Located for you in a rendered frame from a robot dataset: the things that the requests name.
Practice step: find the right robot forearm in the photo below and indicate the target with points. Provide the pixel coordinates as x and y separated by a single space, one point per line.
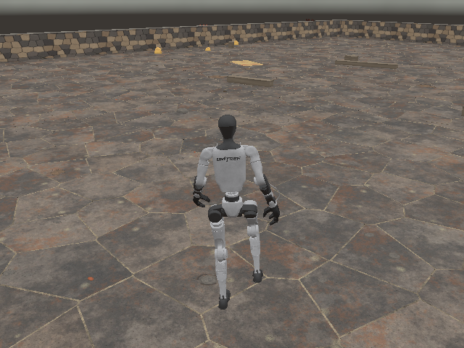
268 194

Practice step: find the left robot forearm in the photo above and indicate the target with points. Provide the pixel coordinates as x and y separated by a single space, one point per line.
197 189

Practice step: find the humanoid robot head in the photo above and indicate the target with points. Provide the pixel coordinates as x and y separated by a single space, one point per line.
227 126

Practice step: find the robot left hand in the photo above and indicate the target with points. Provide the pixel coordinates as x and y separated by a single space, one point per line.
198 203

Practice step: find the robot right hand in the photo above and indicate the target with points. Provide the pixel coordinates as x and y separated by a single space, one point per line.
274 215

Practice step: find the right robot thigh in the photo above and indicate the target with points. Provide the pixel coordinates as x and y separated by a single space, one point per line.
249 209

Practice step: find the right robot upper arm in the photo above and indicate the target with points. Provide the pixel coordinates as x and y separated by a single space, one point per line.
256 164

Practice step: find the left robot upper arm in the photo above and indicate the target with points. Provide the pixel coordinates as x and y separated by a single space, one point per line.
203 166

